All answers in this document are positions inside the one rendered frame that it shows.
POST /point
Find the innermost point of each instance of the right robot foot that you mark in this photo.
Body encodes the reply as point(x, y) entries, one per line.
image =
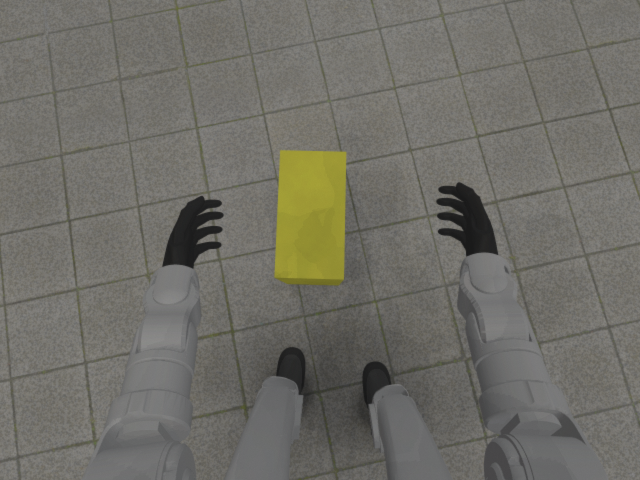
point(375, 376)

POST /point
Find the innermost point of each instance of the robot right forearm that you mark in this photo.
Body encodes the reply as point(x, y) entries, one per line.
point(518, 396)

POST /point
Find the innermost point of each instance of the robot right upper arm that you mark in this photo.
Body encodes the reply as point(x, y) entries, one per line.
point(539, 457)

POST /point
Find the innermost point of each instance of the robot left forearm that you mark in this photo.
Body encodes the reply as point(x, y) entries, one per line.
point(154, 404)

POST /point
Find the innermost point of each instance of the carton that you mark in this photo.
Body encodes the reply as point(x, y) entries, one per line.
point(310, 235)

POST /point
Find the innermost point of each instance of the robot left upper arm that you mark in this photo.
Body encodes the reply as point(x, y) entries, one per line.
point(165, 460)

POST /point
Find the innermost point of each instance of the robot right hand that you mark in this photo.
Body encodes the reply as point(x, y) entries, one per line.
point(477, 235)

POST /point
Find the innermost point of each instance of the robot left hand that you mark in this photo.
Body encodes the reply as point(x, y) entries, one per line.
point(181, 247)

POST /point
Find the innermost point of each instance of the robot right shin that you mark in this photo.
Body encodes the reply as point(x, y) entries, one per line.
point(391, 389)

